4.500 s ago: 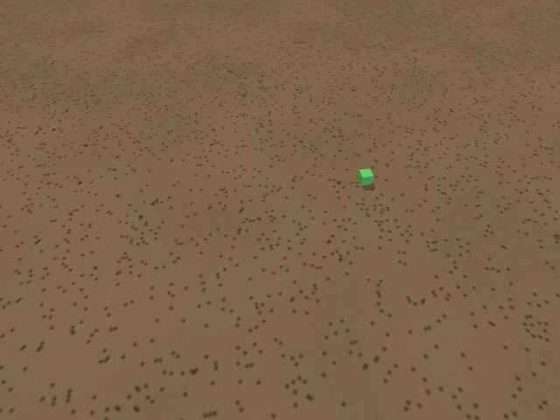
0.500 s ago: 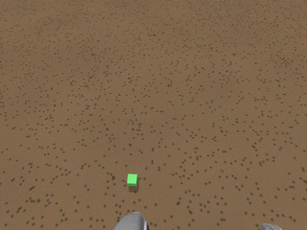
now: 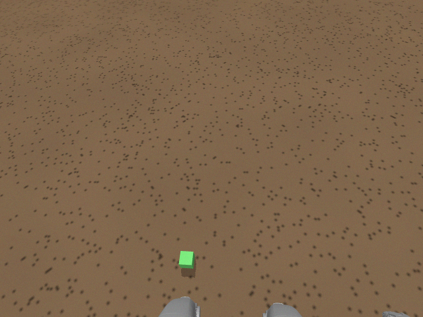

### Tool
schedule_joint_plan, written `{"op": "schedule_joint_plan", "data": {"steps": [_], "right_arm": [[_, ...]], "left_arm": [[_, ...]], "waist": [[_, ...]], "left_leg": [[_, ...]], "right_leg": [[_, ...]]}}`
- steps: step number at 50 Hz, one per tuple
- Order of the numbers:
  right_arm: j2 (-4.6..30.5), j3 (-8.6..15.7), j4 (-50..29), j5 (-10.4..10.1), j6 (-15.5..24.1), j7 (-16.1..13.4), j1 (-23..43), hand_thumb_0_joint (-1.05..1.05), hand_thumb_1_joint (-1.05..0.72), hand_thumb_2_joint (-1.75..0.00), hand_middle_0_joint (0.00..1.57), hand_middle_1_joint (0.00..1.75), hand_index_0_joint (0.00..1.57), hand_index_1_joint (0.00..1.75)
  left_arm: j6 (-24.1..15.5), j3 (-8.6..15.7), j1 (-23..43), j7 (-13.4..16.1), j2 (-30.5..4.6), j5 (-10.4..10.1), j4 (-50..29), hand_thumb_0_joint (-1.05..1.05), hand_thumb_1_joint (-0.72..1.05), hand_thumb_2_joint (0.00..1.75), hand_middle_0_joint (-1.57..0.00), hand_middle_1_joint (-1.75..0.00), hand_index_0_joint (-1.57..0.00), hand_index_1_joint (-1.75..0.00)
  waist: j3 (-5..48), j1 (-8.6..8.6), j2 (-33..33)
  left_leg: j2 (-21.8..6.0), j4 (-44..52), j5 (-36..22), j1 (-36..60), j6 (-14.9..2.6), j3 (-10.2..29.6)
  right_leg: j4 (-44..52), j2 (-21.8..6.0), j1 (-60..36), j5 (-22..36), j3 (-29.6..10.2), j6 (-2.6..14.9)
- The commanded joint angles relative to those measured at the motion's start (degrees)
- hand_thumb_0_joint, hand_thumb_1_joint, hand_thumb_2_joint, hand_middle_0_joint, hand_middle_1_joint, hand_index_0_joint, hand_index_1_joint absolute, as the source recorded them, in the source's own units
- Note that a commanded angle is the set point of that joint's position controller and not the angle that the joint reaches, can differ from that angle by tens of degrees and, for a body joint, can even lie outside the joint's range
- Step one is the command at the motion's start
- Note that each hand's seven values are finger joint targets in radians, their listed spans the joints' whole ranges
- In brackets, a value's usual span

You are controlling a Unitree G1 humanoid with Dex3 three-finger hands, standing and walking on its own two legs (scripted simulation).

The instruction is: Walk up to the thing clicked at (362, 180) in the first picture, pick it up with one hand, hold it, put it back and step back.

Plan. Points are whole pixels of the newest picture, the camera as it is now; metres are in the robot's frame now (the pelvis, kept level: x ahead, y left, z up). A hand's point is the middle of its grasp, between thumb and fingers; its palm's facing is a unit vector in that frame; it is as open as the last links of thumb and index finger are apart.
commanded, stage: walk up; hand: left
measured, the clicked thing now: (187, 259) +0.42 +0.18 -0.72
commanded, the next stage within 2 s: stand in 1.32 s
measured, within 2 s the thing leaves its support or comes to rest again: neither
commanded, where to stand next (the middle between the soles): +0.03 +0.03 m, yaw -4 degrees
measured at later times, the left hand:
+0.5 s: hand out of the picture +0.11 +0.29 -0.14, palm faces -0.04 -0.94 -0.35, open 7.4 cm
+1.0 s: hand out of the picture +0.12 +0.28 -0.12, palm faces -0.08 -0.93 -0.35, open 7.4 cm
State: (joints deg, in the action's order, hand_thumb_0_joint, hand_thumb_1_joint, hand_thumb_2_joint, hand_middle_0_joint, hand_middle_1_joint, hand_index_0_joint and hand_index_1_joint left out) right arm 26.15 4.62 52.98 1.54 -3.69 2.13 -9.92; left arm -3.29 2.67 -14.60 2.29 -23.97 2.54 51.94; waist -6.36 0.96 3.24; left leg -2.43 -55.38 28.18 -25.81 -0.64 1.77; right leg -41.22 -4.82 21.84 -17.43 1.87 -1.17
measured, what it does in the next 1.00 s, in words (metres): steps on the spot: left foot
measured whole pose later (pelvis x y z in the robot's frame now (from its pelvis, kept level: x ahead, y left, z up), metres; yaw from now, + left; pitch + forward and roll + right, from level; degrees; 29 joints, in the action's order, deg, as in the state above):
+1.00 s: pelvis +0.02 +0.03 +0.03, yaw -4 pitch -3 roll +0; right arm 20.9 0.9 66.8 0.3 0.1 0.9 -3.9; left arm -0.6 0.2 -4.5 -0.5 -20.2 0.5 66.9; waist -3.3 -0.2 0.3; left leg -2.2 -20.6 12.0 -5.7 1.1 -4.1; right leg -21.6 -1.5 9.6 -9.4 -3.3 -2.0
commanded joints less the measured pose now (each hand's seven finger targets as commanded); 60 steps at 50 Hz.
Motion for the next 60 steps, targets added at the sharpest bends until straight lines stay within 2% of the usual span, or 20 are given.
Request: {"op": "schedule_joint_plan", "data": {"steps": [1,2,3,4,5,6,7,10,11,12,13,14,15,16,18,22,30,40,47,60], "right_arm": [[7.3,2.1,-2.2,-0.5,2.3,-0.4,-1.4,0.00,-0.90,-0.90,0.20,0.30,0.20,0.30],[7.4,2.2,-0.6,-0.3,2.9,-1.0,-4.6,0.00,-0.90,-0.90,0.20,0.30,0.20,0.30],[9.1,2.5,0.2,0.1,3.5,-1.7,-6.1,0.00,-0.90,-0.90,0.20,0.30,0.20,0.30],[14.6,3.0,-1.2,0.8,4.0,-1.9,-3.7,0.00,-0.90,-0.90,0.20,0.30,0.20,0.30],[17.6,3.5,-2.0,-0.4,3.9,-1.6,-0.6,0.00,-0.90,-0.90,0.20,0.30,0.20,0.30],[15.4,3.0,-2.6,-0.1,4.0,-1.6,1.8,0.00,-0.90,-0.90,0.20,0.30,0.20,0.30],[12.7,1.9,-2.9,-0.3,4.4,-2.0,4.0,0.00,-0.90,-0.90,0.20,0.30,0.20,0.30],[11.1,0.5,-1.5,-1.1,4.6,-2.0,7.0,0.00,-0.90,-0.90,0.20,0.30,0.20,0.30],[8.8,-0.4,-1.1,-1.6,4.5,-1.9,5.5,0.00,-0.90,-0.90,0.20,0.30,0.20,0.30],[7.0,-1.0,-0.9,-2.0,4.7,-2.1,3.6,0.00,-0.90,-0.90,0.20,0.30,0.20,0.30],[7.4,-0.7,0.4,-2.1,4.4,-2.3,3.0,0.00,-0.90,-0.90,0.20,0.30,0.20,0.30],[7.5,-0.5,2.0,-1.8,4.5,-2.6,1.5,0.00,-0.90,-0.90,0.20,0.30,0.20,0.30],[8.7,-0.3,2.8,-1.6,4.8,-2.6,2.1,0.00,-0.90,-0.90,0.20,0.30,0.20,0.30],[9.7,-0.3,3.0,-1.6,5.2,-2.5,4.9,0.00,-0.90,-0.90,0.20,0.30,0.20,0.30],[9.7,-0.8,3.5,-1.6,5.5,-2.4,6.6,0.00,-0.90,-0.90,0.20,0.30,0.20,0.30],[8.1,-1.5,5.5,-1.6,5.6,-2.4,8.3,0.00,-0.90,-0.90,0.20,0.30,0.20,0.30],[7.2,-1.6,8.2,-1.8,5.3,-2.3,10.9,0.00,-0.90,-0.90,0.20,0.30,0.20,0.30],[7.0,-1.6,9.7,-1.5,5.0,-1.8,11.6,0.00,-0.90,-0.90,0.20,0.30,0.20,0.30],[6.8,-1.5,10.0,-1.4,5.1,-1.9,10.3,0.00,-0.90,-0.90,0.20,0.30,0.20,0.30],[6.7,-1.4,10.2,-1.1,5.2,-2.1,8.1,0.00,-0.90,-0.90,0.20,0.30,0.20,0.30]], "left_arm": [[-0.1,3.9,2.0,0.4,-17.2,-0.9,-3.6,0.00,0.90,0.90,-0.20,-0.30,-0.20,-0.30],[0.3,3.1,4.1,0.1,-15.5,-1.4,-4.1,0.00,0.90,0.90,-0.20,-0.30,-0.20,-0.30],[0.6,1.9,3.1,-0.1,-12.0,-1.9,-3.9,0.00,0.90,0.90,-0.20,-0.30,-0.20,-0.30],[0.8,0.6,2.8,-0.1,-7.5,-2.7,-4.4,0.00,0.90,0.90,-0.20,-0.30,-0.20,-0.30],[0.9,2.2,5.2,0.7,-13.2,-2.4,-2.9,0.00,0.90,0.90,-0.20,-0.30,-0.20,-0.30],[0.9,2.1,4.7,0.6,-14.1,-2.4,-1.8,0.00,0.90,0.90,-0.20,-0.30,-0.20,-0.30],[0.9,1.8,2.6,0.2,-12.3,-2.9,-0.6,0.00,0.90,0.90,-0.20,-0.30,-0.20,-0.30],[0.0,1.6,-2.4,-0.2,-10.1,-3.1,3.5,0.00,0.90,0.90,-0.20,-0.30,-0.20,-0.30],[-0.3,2.0,-1.4,-0.1,-10.9,-2.6,4.1,0.00,0.90,0.90,-0.20,-0.30,-0.20,-0.30],[-0.4,2.2,1.0,-0.1,-13.7,-2.1,3.1,0.00,0.90,0.90,-0.20,-0.30,-0.20,-0.30],[-0.2,2.1,4.9,-0.4,-15.7,-2.3,2.9,0.00,0.90,0.90,-0.20,-0.30,-0.20,-0.30],[0.1,1.5,7.7,-0.7,-14.9,-2.5,2.3,0.00,0.90,0.90,-0.20,-0.30,-0.20,-0.30],[0.3,0.6,9.1,-1.0,-12.9,-2.8,2.2,0.00,0.90,0.90,-0.20,-0.30,-0.20,-0.30],[0.5,0.1,8.6,-1.1,-11.4,-3.0,3.0,0.00,0.90,0.90,-0.20,-0.30,-0.20,-0.30],[0.7,-0.1,6.9,-1.2,-11.0,-2.9,5.1,0.00,0.90,0.90,-0.20,-0.30,-0.20,-0.30],[0.5,-0.4,8.9,-1.4,-10.3,-3.3,7.0,0.00,0.90,0.90,-0.20,-0.30,-0.20,-0.30],[0.7,-0.9,12.0,-1.5,-9.3,-2.9,9.7,0.00,0.90,0.90,-0.20,-0.30,-0.20,-0.30],[1.0,-0.9,13.9,-1.8,-8.9,-2.4,11.2,0.00,0.90,0.90,-0.20,-0.30,-0.20,-0.30],[1.3,-0.5,13.6,-1.9,-8.6,-2.4,11.4,0.00,0.90,0.90,-0.20,-0.30,-0.20,-0.30],[1.6,-0.1,13.5,-1.8,-8.2,-2.2,10.9,0.00,0.90,0.90,-0.20,-0.30,-0.20,-0.30]], "waist": [[7.7,-0.74,-13.9],[8.3,-3.05,-12.0],[9.8,-3.75,-4.9],[8.6,-3.14,10.4],[6.5,-3.85,8.9],[3.9,-2.28,4.3],[3.5,-0.47,2.6],[6.1,2.26,6.5],[7.3,1.96,3.8],[8.4,0.23,-2.2],[7.3,-1.89,-4.9],[5.8,-3.10,-5.5],[5.9,-2.89,-2.5],[6.3,-1.38,-0.6],[6.7,-0.18,-2.4],[7.5,-0.41,-1.3],[9.0,-0.87,-2.3],[7.8,-1.17,-3.4],[8.1,-1.13,-4.0],[7.3,-1.26,-4.1]], "left_leg": [[2.4,16.1,-4.7,8.9,0.06,-5.0],[3.4,22.2,-8.9,14.5,-0.23,-5.7],[0.6,28.1,-8.3,18.5,-1.24,-0.1],[-12.5,34.2,-2.8,16.1,-6.61,23.0],[-18.1,35.6,0.0,7.1,-14.13,28.6],[-16.4,34.1,-2.5,4.9,-14.08,24.1],[-13.2,30.7,-9.0,7.1,-12.21,18.0],[-8.4,22.3,-23.7,5.4,-6.77,7.6],[-7.7,20.4,-25.3,3.9,-4.68,7.0],[-4.6,17.9,-22.1,3.0,-2.39,4.7],[-1.2,18.1,-12.2,8.0,-1.35,1.8],[-1.7,21.5,-8.5,11.9,-1.52,2.1],[-3.5,26.0,-9.4,12.2,-2.31,4.4],[-5.5,28.4,-11.7,10.5,-3.31,6.6],[-8.2,30.4,-14.9,9.7,-5.05,8.3],[-5.6,31.6,-18.5,11.3,-2.43,3.7],[-5.4,34.7,-20.9,17.8,-1.52,0.7],[-5.2,38.5,-17.0,19.7,-0.78,-0.2],[-5.2,39.1,-18.9,20.6,-0.52,-0.9],[-5.2,40.0,-17.7,20.0,-0.63,-0.9]], "right_leg": [[9.8,-7.8,-0.4,4.4,-10.6,10.78],[5.7,-7.2,3.2,5.2,-9.4,9.06],[-1.5,-4.4,5.2,4.1,-6.2,6.31],[-9.8,3.5,13.1,-7.0,-0.8,1.75],[-13.3,3.5,8.1,-19.5,-3.7,2.29],[-14.7,2.6,6.7,-18.3,-5.6,2.33],[-12.3,2.4,6.1,-15.1,-5.4,2.37],[8.7,3.6,-7.4,1.2,-0.1,2.41],[10.4,2.2,-12.1,6.4,-3.7,3.20],[12.2,-2.6,-12.6,11.1,-12.9,5.51],[12.9,-6.3,-5.3,8.6,-17.1,8.65],[13.0,-6.7,-0.5,6.1,-16.6,8.42],[11.1,-3.9,-1.6,6.9,-11.8,6.08],[8.8,-0.6,-4.2,8.5,-7.5,4.31],[8.6,1.3,-7.5,7.8,-5.7,3.09],[12.6,-0.8,-11.3,14.4,-7.5,3.56],[18.4,-1.9,-12.0,18.1,-7.6,2.49],[22.4,-1.8,-11.5,13.7,-8.7,1.85],[22.9,-1.7,-12.6,14.7,-8.5,1.86],[22.9,-1.5,-13.1,14.5,-8.7,1.85]]}}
